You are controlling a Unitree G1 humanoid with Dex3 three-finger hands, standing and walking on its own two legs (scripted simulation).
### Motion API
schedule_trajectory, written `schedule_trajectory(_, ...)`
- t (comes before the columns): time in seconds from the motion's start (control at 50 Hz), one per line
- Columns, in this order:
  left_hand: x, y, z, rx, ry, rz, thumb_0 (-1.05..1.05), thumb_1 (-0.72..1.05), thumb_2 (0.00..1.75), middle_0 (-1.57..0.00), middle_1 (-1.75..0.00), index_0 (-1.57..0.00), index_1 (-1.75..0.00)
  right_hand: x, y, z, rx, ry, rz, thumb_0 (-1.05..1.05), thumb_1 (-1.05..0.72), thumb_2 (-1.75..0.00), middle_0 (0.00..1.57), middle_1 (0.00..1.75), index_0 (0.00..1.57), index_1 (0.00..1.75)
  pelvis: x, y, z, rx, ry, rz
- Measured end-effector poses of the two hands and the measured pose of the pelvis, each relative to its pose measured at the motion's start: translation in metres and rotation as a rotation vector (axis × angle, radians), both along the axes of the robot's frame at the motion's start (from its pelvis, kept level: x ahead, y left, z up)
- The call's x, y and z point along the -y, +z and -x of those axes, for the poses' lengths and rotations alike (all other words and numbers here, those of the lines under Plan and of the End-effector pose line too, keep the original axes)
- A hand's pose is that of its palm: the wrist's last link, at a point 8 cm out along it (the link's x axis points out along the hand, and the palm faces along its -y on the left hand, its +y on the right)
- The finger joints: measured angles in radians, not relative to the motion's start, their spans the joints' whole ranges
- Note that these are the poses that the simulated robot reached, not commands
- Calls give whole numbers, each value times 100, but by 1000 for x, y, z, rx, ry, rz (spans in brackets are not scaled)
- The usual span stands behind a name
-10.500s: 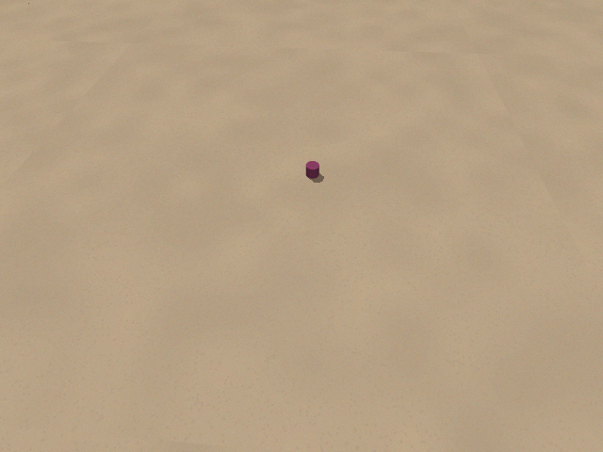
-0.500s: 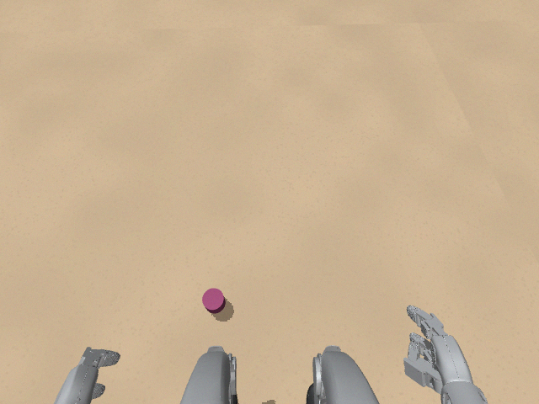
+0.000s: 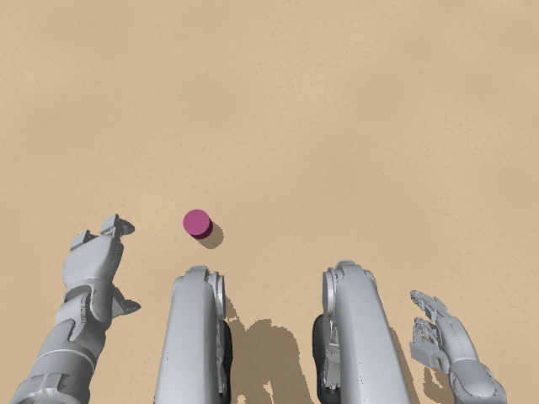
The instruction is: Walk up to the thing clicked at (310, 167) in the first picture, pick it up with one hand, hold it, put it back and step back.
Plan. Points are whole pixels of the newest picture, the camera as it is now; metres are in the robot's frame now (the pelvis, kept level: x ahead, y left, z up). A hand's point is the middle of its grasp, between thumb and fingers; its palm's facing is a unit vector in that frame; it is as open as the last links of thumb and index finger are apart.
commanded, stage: rise first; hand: left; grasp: from above
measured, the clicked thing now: (198, 224) +0.45 +0.19 -0.44
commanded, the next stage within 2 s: approach in 1.52 s
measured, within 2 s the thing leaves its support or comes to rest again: neither
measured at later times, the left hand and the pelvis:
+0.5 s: hand (145, 246) +0.37 +0.25 -0.26, palm faces -0.46 -0.09 -0.88, open 14.0 cm; pelvis -0.03 +0.01 -0.09, yaw -2 degrees
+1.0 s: hand (158, 233) +0.40 +0.24 -0.30, palm faces -0.45 -0.03 -0.89, open 13.9 cm; pelvis -0.01 +0.00 -0.12, yaw -3 degrees
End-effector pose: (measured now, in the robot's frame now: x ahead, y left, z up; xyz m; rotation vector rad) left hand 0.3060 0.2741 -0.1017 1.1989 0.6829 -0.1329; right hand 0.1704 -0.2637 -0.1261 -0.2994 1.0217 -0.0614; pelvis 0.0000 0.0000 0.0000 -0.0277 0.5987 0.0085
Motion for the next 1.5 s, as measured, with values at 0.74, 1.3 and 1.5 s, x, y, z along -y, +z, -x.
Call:
schedule_trajectory(0.74,27,-120,-86,67,-353,-224,0,-50,98,-12,-97,-12,-97,-2,-97,120,-282,-88,48,1,-91,-90,20,30,20,30,-10,-108,21,7,-13,48)
schedule_trajectory(1.3,35,-151,-104,88,-385,-213,0,-53,100,-9,-101,-9,-101,14,-108,125,-350,-81,77,1,-91,-90,20,30,20,30,-6,-128,10,-7,-25,48)
schedule_trajectory(1.5,37,-154,-109,83,-376,-219,0,-54,101,-8,-102,-8,-102,11,-114,128,-349,-72,59,1,-91,-90,20,30,20,30,-6,-132,11,0,-28,48)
